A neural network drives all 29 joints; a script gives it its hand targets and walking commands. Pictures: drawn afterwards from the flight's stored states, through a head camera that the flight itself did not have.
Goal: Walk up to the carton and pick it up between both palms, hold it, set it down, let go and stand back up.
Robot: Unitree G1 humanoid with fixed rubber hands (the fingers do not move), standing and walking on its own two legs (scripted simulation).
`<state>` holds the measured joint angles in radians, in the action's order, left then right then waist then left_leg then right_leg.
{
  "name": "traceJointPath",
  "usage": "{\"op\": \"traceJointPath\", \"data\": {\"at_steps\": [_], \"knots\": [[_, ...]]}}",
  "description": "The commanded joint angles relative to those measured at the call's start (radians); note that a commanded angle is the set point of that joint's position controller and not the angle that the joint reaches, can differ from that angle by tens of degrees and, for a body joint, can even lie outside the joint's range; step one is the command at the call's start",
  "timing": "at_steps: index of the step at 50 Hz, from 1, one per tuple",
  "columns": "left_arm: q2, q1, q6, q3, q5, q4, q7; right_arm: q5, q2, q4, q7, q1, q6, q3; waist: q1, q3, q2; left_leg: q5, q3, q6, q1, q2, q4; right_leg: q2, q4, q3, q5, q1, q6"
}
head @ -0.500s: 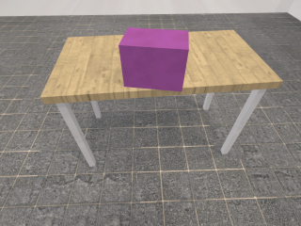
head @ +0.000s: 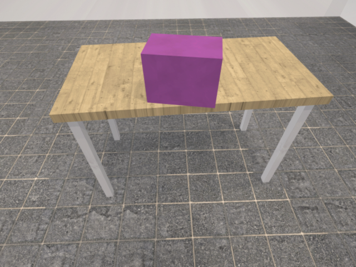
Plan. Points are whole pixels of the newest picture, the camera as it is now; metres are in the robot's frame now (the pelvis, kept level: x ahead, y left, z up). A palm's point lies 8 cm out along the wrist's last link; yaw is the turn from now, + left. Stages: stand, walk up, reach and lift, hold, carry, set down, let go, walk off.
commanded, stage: stand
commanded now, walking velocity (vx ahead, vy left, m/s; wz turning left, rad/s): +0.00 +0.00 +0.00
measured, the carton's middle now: (183, 70) +0.75 -0.02 +0.05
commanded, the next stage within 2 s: walk up in 0.94 s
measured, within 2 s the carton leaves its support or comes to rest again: neither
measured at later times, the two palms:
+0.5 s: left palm out of the picture +0.05 +0.27 -0.13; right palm out of the picture +0.05 -0.25 -0.13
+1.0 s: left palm out of the picture +0.04 +0.27 -0.13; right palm out of the picture +0.04 -0.25 -0.13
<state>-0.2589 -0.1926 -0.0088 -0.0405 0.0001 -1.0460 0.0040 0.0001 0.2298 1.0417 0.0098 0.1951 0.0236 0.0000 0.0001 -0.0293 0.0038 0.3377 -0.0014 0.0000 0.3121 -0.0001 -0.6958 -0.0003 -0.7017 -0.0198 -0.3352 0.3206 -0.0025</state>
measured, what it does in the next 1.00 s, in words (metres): stands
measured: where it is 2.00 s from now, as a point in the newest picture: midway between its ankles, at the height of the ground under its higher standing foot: outside the picture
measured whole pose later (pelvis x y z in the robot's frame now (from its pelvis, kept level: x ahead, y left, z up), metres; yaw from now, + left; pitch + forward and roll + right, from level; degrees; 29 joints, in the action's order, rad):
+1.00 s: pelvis -0.01 +0.00 +0.00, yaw +0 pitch -3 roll +0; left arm -0.26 -0.19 -0.01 -0.04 0.00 -1.07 0.00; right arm 0.00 0.24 1.07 0.01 0.20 0.02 0.00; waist 0.00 -0.04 0.00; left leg 0.33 0.00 0.00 0.31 0.00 -0.70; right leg 0.00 -0.70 -0.02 -0.32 0.32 0.00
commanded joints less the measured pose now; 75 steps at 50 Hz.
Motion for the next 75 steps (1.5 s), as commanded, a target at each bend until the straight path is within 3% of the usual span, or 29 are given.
{"op": "traceJointPath", "data": {"at_steps": [1,3,8,19,21,23,28,29,31,35,38,41,47,48,53,54,56,57,58,59,60,63,65,68,69,70,71,73,75], "knots": [[-0.279,0.07,-0.047,-0.044,0.014,0.047,0.018,0.016,0.268,-0.037,0.009,-0.061,0.02,0.056,0.011,0.012,0.054,-0.117,-0.131,0.059,-0.02,-0.099,0.232,-0.115,0.226,-0.144,0.156,-0.077,0.091],[-0.255,0.09,-0.044,-0.044,0.012,0.064,0.015,0.021,0.285,-0.073,0.015,-0.093,0.019,0.056,0.015,0.019,-0.073,-0.132,-0.135,0.058,-0.058,-0.113,0.23,-0.111,0.224,-0.139,0.162,-0.052,0.083],[-0.25,0.091,-0.042,-0.048,0.008,0.062,0.017,0.025,0.243,-0.052,0.012,-0.119,0.03,0.036,-0.022,-0.036,0.017,-0.101,-0.138,0.066,0.015,-0.106,0.255,-0.112,0.239,-0.144,0.123,-0.059,0.085],[-0.276,0.133,-0.045,-0.052,0.018,0.065,0.016,0.014,0.249,-0.052,0.009,-0.098,0.03,0.05,0.005,-0.019,0.056,-0.047,-0.15,0.086,-0.008,-0.112,0.26,-0.113,0.248,-0.151,0.044,-0.01,0.076],[-0.196,0.099,-0.037,-0.036,0.012,0.044,0.011,0.019,0.33,-0.053,0.003,-0.123,0.037,0.076,-0.007,-0.082,-0.078,0.016,-0.183,0.075,0.019,-0.119,0.283,-0.087,0.234,-0.134,0.012,0.028,0.072],[-0.266,0.087,-0.03,-0.044,0.005,0.031,0.008,0.007,0.317,-0.049,0.005,-0.136,0.026,0.069,-0.005,-0.086,0.01,0.035,-0.18,0.069,0.055,-0.121,0.327,-0.08,0.252,-0.115,0.012,-0.02,0.07],[-0.219,0.087,-0.037,-0.026,0.017,0.023,0.011,0.016,0.278,-0.039,0.009,-0.104,0.036,0.058,0.005,-0.058,-0.018,0.018,-0.185,0.07,0.024,-0.121,0.312,-0.095,0.235,-0.125,0.046,-0.04,0.07],[-0.245,0.066,-0.042,-0.044,0.016,0.034,0.014,0.023,0.315,-0.044,0.009,-0.122,0.038,0.055,-0.013,-0.04,-0.1,-0.01,-0.2,0.072,0.0,-0.132,0.316,-0.094,0.244,-0.142,0.057,-0.051,0.075],[-0.234,0.11,-0.044,-0.023,0.016,0.045,0.021,0.013,0.258,-0.048,0.005,-0.129,0.029,0.042,0.008,-0.026,0.009,-0.08,-0.167,0.066,-0.007,-0.118,0.282,-0.109,0.255,-0.139,0.133,-0.061,0.075],[-0.253,0.099,-0.037,-0.035,0.01,0.027,0.021,0.016,0.307,-0.028,0.011,-0.088,0.034,0.051,0.01,-0.062,-0.072,-0.122,-0.15,0.056,-0.03,-0.123,0.279,-0.095,0.228,-0.133,0.144,-0.021,0.074],[-0.285,0.101,-0.034,-0.041,0.003,0.029,0.016,0.007,0.299,-0.043,0.005,-0.138,0.025,0.056,-0.003,-0.028,0.045,-0.031,-0.142,0.056,-0.005,-0.105,0.277,-0.102,0.277,-0.12,0.049,-0.064,0.07],[-0.238,0.074,-0.037,-0.028,0.006,0.032,0.005,0.016,0.267,-0.014,0.014,-0.062,0.032,0.043,0.003,-0.117,-0.083,-0.044,-0.154,0.059,0.022,-0.107,0.309,-0.106,0.252,-0.159,0.052,-0.004,0.076],[-0.311,0.144,-0.028,-0.045,0.013,0.049,0.014,0.017,0.311,-0.024,0.006,-0.103,0.019,0.052,0.016,-0.054,0.009,-0.001,-0.156,0.058,0.003,-0.114,0.303,-0.088,0.262,-0.129,0.03,-0.009,0.064],[-0.256,0.1,-0.027,-0.041,0.015,0.031,0.011,0.014,0.324,-0.027,0.013,-0.107,0.023,0.053,0.012,-0.098,-0.085,-0.004,-0.181,0.071,0.011,-0.131,0.276,-0.1,0.262,-0.142,0.005,0.02,0.075],[-0.234,0.086,-0.039,-0.023,0.021,0.032,0.015,0.014,0.272,-0.038,0.009,-0.112,0.032,0.061,0.018,-0.075,0.101,-0.029,-0.146,0.074,-0.037,-0.093,0.236,-0.133,0.319,-0.187,-0.025,0.022,0.079],[-0.262,0.137,-0.035,-0.042,0.015,0.048,0.009,0.014,0.303,-0.026,0.015,-0.114,0.02,0.057,-0.005,-0.075,0.005,-0.041,-0.141,0.065,-0.01,-0.085,0.265,-0.13,0.3,-0.189,0.005,0.01,0.086],[-0.267,0.144,-0.036,-0.041,-0.002,0.054,0.009,0.016,0.303,-0.039,-0.002,-0.116,0.036,0.06,0.013,-0.072,0.036,-0.05,-0.143,0.061,-0.006,-0.106,0.268,-0.106,0.26,-0.142,0.098,-0.011,0.071],[-0.32,0.049,-0.036,-0.079,0.034,0.121,-0.024,0.023,0.4,-0.065,-0.005,0.034,0.053,0.108,0.022,-0.004,0.012,0.409,-0.232,0.123,-0.089,-0.117,0.322,-0.035,0.172,-0.112,-0.357,0.079,0.09],[-0.329,0.074,-0.025,-0.093,0.046,0.132,-0.035,0.039,0.446,-0.017,-0.005,0.121,0.053,0.131,0.059,-0.066,-0.054,0.676,-0.393,0.161,-0.145,-0.201,0.425,0.005,0.03,-0.083,-0.471,0.259,0.07],[-0.287,0.078,-0.024,-0.098,0.044,0.154,-0.033,0.044,0.465,-0.021,-0.002,0.158,0.057,0.147,0.072,-0.127,-0.238,0.739,-0.597,0.216,-0.187,-0.343,0.561,0.028,-0.223,0.021,-0.302,0.386,0.038],[-0.299,0.092,-0.023,-0.093,0.047,0.15,-0.031,0.046,0.457,-0.038,0.006,0.12,0.071,0.143,0.065,-0.19,-0.096,0.632,-0.653,0.236,-0.174,-0.382,0.573,-0.009,-0.266,-0.014,-0.228,0.442,0.039],[-0.288,0.051,-0.024,-0.094,0.063,0.131,-0.047,0.052,0.452,-0.043,0.011,0.127,0.078,0.149,0.055,-0.109,-0.052,0.47,-0.591,0.247,-0.204,-0.372,0.493,-0.066,-0.281,-0.04,-0.188,0.402,0.027],[-0.292,0.049,-0.034,-0.113,0.057,0.169,-0.051,0.057,0.446,-0.067,0.008,0.071,0.077,0.147,0.053,-0.092,-0.152,0.382,-0.506,0.246,-0.179,-0.354,0.456,-0.057,-0.188,-0.019,-0.225,0.332,0.031],[-0.276,-0.128,-0.039,-0.123,0.061,0.111,-0.054,0.055,0.443,-0.105,0.002,-0.049,0.053,0.14,-0.059,-0.005,-0.089,0.298,-0.335,0.218,0.007,-0.292,0.282,-0.047,0.072,0.045,-0.11,-0.022,0.055],[-0.286,-0.287,-0.047,-0.134,0.053,0.075,-0.042,0.053,0.377,-0.132,0.0,-0.13,0.04,0.127,-0.174,0.019,-0.019,0.212,-0.208,0.128,0.198,-0.189,-0.002,-0.082,0.307,-0.115,-0.175,-0.274,0.081],[-0.364,-0.333,-0.054,-0.147,0.051,0.052,-0.029,0.039,0.216,-0.153,0.0,-0.107,0.038,0.072,-0.177,-0.046,0.325,0.21,0.014,0.035,0.449,0.031,-0.349,-0.236,0.46,-0.469,-0.319,-0.367,0.053],[-0.402,-0.248,-0.059,-0.157,0.042,0.097,-0.022,0.047,0.275,-0.159,0.016,-0.091,0.037,0.087,-0.122,-0.113,0.158,0.182,-0.115,0.032,0.546,0.087,-0.473,-0.311,0.576,-0.734,-0.364,-0.302,0.049],[-0.427,-0.119,-0.057,-0.152,0.034,0.159,-0.013,0.017,0.35,-0.096,0.013,0.017,0.039,0.096,-0.059,-0.115,0.083,0.104,-0.174,0.038,0.421,0.041,-0.494,-0.341,0.642,-0.71,-0.342,-0.208,-0.007],[-0.372,-0.086,-0.072,-0.137,0.032,0.16,-0.009,0.014,0.352,-0.088,0.002,0.019,0.044,0.09,-0.033,-0.11,0.099,0.027,-0.113,0.026,0.344,0.002,-0.423,-0.247,0.488,-0.388,0.143,-0.253,-0.016]]}}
